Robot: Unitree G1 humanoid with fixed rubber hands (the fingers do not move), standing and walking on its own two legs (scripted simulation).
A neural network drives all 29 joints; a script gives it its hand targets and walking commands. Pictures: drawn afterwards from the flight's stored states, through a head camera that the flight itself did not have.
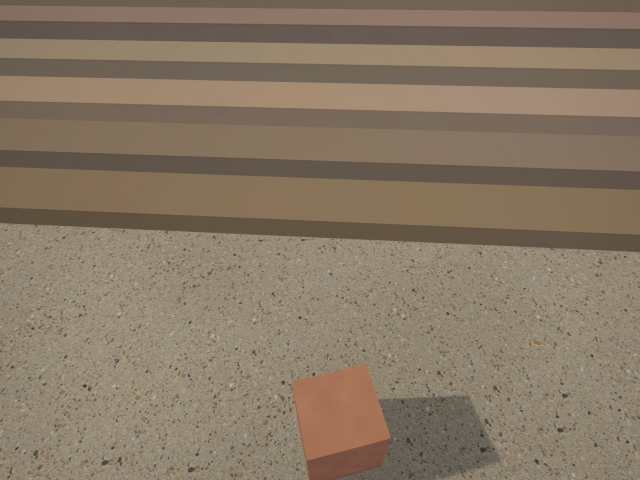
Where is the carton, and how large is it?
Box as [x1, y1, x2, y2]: [292, 364, 390, 479]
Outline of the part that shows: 365,364 292,381 297,417 309,479 334,479 380,466 390,436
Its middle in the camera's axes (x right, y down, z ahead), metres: +0.04 +0.51 +1.08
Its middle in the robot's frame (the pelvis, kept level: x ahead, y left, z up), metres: +0.44 -0.01 -0.66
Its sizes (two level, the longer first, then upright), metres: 0.210 0.200 0.250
